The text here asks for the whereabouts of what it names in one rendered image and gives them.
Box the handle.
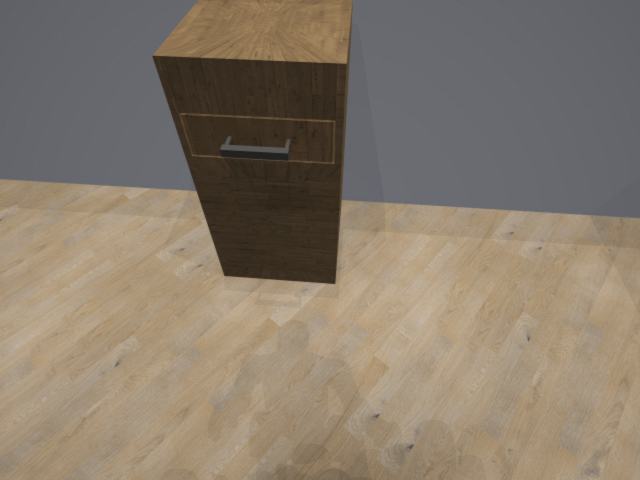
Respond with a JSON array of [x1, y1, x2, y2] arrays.
[[220, 136, 291, 161]]

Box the cabinet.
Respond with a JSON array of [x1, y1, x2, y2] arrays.
[[152, 0, 353, 284]]

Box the drawer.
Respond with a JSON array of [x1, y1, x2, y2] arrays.
[[181, 113, 336, 162]]

